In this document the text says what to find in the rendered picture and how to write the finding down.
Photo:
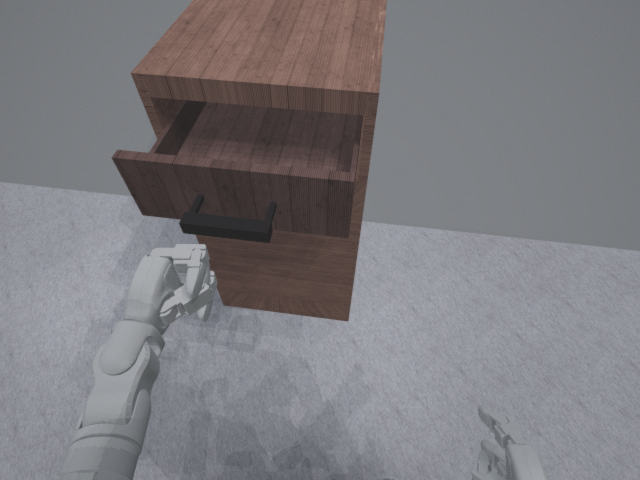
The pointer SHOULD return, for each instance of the right robot hand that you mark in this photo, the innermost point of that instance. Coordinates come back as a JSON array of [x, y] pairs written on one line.
[[519, 462]]

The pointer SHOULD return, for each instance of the handle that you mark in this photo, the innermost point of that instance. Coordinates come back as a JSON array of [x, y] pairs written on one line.
[[196, 223]]

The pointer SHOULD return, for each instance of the left robot forearm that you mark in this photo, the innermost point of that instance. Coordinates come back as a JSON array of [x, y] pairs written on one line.
[[110, 432]]

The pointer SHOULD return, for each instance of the drawer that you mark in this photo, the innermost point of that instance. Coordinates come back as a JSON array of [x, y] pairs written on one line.
[[241, 158]]

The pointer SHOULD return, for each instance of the cabinet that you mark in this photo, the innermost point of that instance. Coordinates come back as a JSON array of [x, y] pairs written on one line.
[[313, 55]]

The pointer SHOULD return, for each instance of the left robot hand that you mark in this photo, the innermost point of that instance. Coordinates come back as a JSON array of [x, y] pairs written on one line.
[[156, 280]]

